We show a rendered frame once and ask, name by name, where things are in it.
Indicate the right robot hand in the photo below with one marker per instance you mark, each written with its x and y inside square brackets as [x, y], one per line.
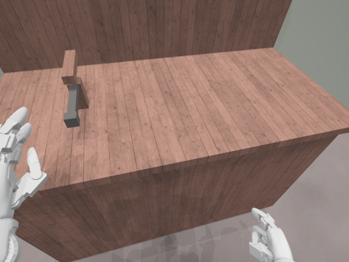
[273, 245]

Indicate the left robot hand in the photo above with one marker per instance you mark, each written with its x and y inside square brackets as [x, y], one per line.
[13, 136]

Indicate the robot left forearm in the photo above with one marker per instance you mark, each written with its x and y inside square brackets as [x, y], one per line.
[10, 244]

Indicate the counter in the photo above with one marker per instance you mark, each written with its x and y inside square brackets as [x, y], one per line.
[188, 116]

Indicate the tap lever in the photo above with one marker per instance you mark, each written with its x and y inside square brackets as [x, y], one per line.
[71, 117]

